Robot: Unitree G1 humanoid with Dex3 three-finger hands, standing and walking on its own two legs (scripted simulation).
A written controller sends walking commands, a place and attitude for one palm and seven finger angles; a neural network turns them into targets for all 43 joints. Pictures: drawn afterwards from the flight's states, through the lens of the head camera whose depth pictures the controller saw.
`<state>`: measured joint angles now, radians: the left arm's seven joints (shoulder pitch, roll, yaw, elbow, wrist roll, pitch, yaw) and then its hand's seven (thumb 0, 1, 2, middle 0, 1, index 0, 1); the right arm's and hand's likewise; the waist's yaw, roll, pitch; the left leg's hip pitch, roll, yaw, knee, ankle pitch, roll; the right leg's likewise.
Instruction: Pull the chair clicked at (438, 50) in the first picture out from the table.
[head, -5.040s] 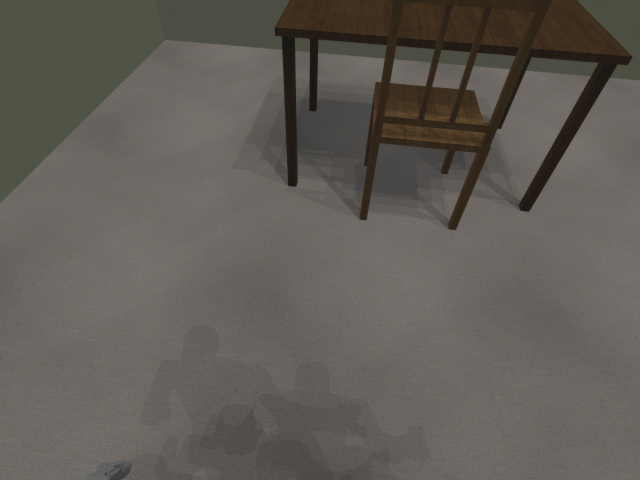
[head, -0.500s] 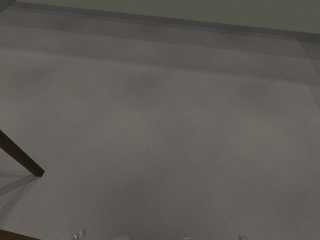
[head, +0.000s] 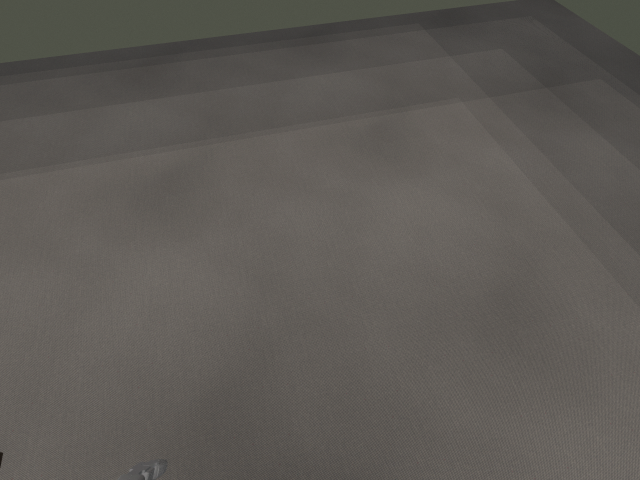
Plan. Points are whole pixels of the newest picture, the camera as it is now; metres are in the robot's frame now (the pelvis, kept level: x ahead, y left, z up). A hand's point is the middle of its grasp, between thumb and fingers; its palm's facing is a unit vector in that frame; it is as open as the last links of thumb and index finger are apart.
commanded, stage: walk to a spot facing it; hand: left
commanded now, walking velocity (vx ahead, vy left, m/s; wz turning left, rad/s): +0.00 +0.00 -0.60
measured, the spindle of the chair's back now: out of the picture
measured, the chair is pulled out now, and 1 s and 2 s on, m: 0.00 0.00 0.00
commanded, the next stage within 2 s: turn to face it in 1.12 s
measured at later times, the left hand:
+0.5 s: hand out of the picture +0.12 +0.19 -0.17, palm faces -0.20 -0.96 -0.20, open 7.4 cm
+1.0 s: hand (271, 437) +0.20 +0.08 -0.15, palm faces -0.53 -0.81 -0.25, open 7.4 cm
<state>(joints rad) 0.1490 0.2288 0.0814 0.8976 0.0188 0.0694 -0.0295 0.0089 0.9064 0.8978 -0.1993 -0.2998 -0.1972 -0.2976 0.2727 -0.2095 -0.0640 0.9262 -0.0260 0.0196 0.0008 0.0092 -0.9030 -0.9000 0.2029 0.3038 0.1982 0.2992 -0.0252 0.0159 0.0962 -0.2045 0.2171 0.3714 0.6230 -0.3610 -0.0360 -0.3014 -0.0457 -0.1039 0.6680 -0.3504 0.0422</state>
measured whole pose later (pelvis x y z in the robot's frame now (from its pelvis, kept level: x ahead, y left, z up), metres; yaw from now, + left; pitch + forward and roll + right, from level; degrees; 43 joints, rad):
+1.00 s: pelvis +0.00 -0.03 +0.00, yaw -34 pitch +0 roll -1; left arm 0.18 0.20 0.06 0.91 0.02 0.00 -0.02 0.01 0.90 0.90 -0.20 -0.30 -0.20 -0.30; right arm 0.30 -0.27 -0.07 0.97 -0.03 0.06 0.01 0.01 -0.91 -0.90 0.20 0.30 0.20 0.30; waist -0.02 0.07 0.05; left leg -0.38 0.18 0.13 1.02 -0.52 -0.06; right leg -0.23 -0.02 -0.11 0.61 -0.37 -0.01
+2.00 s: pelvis +0.13 -0.14 +0.01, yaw -18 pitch +0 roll +2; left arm 0.19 0.17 0.03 0.91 0.02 0.01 0.03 0.01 0.90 0.90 -0.20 -0.30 -0.20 -0.30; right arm 0.22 -0.26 -0.10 0.94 -0.02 0.07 0.03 0.01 -0.91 -0.90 0.20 0.30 0.19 0.30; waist -0.03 0.02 0.07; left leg -0.52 0.04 0.03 1.11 -0.39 -0.07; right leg -0.19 -0.10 -0.20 0.50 -0.30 -0.02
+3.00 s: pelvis +0.13 -0.17 +0.01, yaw +18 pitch -1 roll +2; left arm 0.23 0.20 0.03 0.89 0.03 0.02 0.02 0.01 0.90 0.90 -0.21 -0.30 -0.21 -0.30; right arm 0.18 -0.26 -0.08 0.94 -0.02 0.09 0.04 0.01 -0.91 -0.90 0.20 0.30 0.19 0.30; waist 0.00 -0.01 0.10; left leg -0.38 0.06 0.06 0.87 -0.43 -0.07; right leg -0.22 -0.16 -0.27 0.54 -0.29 0.00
